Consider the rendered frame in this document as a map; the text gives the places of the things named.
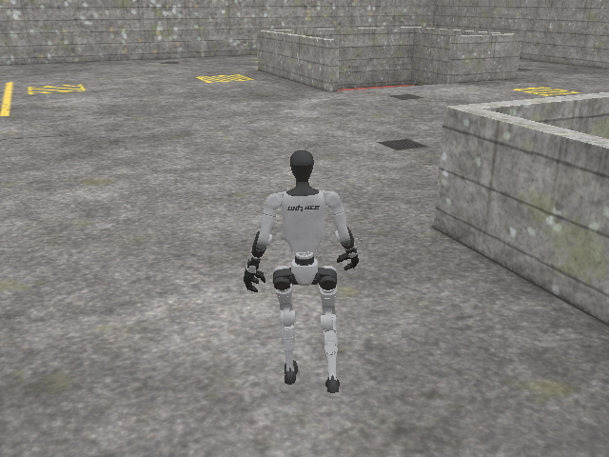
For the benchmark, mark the robot foot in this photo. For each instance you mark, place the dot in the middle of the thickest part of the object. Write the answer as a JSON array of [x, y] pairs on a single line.
[[332, 385], [290, 376]]

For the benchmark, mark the robot right forearm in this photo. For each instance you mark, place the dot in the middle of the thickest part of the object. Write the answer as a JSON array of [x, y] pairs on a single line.
[[349, 246]]

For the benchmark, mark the robot right hand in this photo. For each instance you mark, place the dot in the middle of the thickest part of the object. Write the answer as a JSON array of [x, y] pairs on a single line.
[[354, 261]]

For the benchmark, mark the left robot upper arm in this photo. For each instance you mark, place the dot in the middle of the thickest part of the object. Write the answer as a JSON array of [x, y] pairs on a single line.
[[272, 202]]

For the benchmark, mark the right robot upper arm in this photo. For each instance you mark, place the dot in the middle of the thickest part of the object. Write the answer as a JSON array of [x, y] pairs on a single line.
[[332, 199]]

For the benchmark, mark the robot left forearm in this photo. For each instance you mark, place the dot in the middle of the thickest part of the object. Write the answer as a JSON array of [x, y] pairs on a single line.
[[256, 256]]

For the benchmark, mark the robot right foot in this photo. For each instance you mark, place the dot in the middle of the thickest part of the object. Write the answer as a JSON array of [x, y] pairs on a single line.
[[332, 385]]

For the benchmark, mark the robot left foot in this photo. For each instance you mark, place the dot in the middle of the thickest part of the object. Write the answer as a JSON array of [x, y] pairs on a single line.
[[290, 376]]

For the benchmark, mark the robot left hand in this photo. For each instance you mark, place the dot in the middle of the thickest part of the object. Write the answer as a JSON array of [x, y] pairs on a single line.
[[249, 277]]

